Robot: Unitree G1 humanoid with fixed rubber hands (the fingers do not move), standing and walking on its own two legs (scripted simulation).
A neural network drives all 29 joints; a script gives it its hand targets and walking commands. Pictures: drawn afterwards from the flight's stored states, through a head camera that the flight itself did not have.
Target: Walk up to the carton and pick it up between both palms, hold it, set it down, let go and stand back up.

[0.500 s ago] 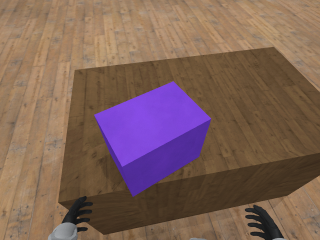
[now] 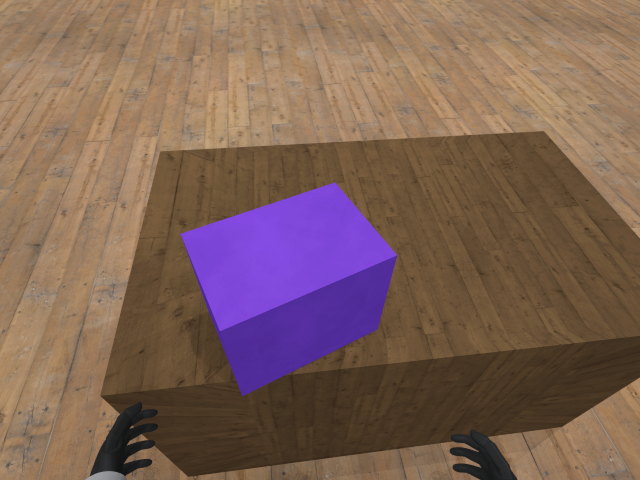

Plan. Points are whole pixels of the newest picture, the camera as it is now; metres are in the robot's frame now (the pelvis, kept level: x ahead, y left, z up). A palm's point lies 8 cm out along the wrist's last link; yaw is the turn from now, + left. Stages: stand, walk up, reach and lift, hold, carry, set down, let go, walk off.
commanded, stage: reach and lift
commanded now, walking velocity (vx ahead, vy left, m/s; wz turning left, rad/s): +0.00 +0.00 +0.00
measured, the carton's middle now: (289, 286) +0.43 +0.04 -0.06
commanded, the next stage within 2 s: none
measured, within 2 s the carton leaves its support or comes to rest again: neither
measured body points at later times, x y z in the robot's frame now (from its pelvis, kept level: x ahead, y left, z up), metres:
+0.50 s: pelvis +0.03 +0.00 +0.00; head +0.03 +0.01 +0.45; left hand +0.20 +0.24 -0.06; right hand +0.21 -0.25 -0.07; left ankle +0.02 +0.14 -0.73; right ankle +0.04 -0.08 -0.73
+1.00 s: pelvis +0.05 +0.00 +0.00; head +0.05 +0.00 +0.45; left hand +0.22 +0.21 -0.04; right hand +0.25 -0.27 -0.05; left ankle +0.02 +0.14 -0.73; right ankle +0.04 -0.08 -0.73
